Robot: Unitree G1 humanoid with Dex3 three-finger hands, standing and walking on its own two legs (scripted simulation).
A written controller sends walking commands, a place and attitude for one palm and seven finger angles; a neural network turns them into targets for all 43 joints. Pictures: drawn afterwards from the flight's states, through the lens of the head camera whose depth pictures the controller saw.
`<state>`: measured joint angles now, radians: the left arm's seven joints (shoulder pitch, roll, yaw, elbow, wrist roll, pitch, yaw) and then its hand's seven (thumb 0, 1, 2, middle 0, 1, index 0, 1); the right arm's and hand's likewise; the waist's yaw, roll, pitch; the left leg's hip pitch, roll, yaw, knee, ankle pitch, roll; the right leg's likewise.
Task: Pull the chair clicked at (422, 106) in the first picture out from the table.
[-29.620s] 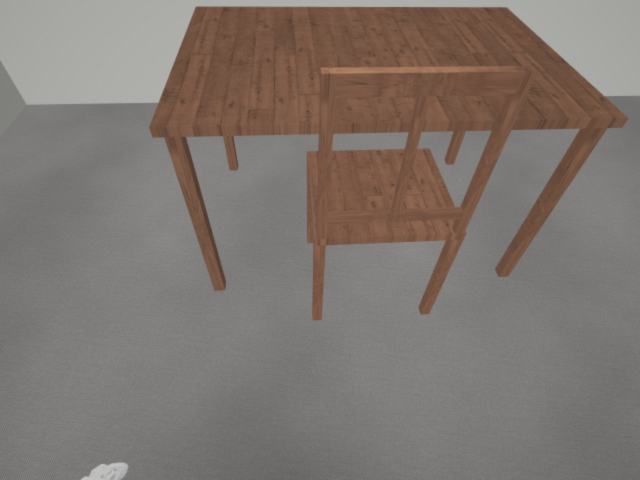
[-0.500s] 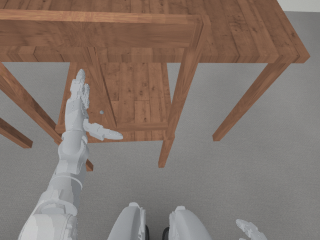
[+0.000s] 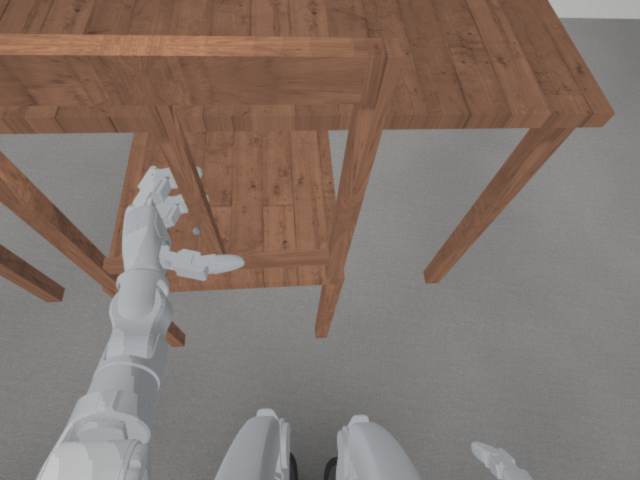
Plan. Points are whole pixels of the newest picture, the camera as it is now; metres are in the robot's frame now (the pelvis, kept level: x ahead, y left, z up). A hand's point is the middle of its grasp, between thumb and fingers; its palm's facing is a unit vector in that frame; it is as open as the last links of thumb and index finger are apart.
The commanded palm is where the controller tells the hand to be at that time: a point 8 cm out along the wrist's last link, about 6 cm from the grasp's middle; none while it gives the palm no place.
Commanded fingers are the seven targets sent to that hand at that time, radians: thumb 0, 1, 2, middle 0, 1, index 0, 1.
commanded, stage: hook a spindle and tug to test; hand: left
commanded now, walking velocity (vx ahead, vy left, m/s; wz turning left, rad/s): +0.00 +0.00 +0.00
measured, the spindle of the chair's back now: (196, 201) +0.45 +0.16 +0.03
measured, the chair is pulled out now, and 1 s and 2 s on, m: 0.00 0.02 0.13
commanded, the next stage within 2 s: step backward, pulling the chair out in 0.98 s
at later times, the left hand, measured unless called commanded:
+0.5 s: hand (207, 232) +0.41 +0.15 +0.02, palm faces +0.08 -1.00 -0.03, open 6.1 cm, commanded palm +0.37 +0.20 +0.02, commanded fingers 0.00 0.90 0.90 -0.50 -1.45 -0.50 -1.45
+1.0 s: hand (200, 250) +0.39 +0.15 +0.02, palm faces +0.08 -1.00 -0.03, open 6.0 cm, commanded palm +0.35 +0.20 +0.02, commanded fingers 0.00 0.90 0.90 -0.50 -1.45 -0.50 -1.45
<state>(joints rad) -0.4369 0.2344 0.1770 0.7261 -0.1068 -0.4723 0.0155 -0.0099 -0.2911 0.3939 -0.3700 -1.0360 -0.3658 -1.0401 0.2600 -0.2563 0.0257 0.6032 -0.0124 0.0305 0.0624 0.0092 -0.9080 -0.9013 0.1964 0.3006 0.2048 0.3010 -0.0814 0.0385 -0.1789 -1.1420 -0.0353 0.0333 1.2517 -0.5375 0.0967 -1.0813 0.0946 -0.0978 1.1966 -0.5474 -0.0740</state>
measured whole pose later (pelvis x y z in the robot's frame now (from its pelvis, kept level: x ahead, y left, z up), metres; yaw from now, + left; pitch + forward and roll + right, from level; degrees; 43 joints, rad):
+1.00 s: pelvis +0.01 +0.00 +0.00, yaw +0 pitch +24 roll -3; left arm -0.26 0.19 0.12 0.52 -0.12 -0.45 0.02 0.01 0.65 0.77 -0.36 -1.40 -0.38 -1.41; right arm 0.22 -0.26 0.02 0.56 -0.01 0.03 0.06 0.01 -0.91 -0.90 0.20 0.30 0.20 0.30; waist -0.06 0.04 -0.19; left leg -1.11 -0.04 0.04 1.25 -0.56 0.10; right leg -1.06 0.10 -0.09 1.20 -0.57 -0.07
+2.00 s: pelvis -0.04 -0.04 +0.11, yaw +1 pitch +5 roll +1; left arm -0.40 0.18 0.04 0.96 -0.06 -0.16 0.07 0.09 0.66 0.76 -0.28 -1.14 -0.49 -1.45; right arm 0.17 -0.28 -0.01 0.69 0.07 0.10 -0.08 0.01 -0.91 -0.90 0.20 0.30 0.21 0.30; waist -0.04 0.01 0.10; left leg -0.46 -0.05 -0.05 0.81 -0.48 -0.01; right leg -0.37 0.02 -0.03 0.44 -0.16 -0.06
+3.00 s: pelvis -0.21 +0.03 +0.10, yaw +4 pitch +3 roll +0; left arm -0.44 0.16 -0.05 0.86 0.02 -0.19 0.06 0.03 0.66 0.78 -0.27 -1.26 -0.49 -1.45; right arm 0.21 -0.23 -0.04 0.72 0.02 0.07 -0.09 0.01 -0.91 -0.90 0.20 0.30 0.20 0.30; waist -0.09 0.01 0.17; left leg -0.36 0.09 -0.02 0.60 -0.30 -0.08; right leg -0.44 -0.03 -0.06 0.55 -0.16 0.00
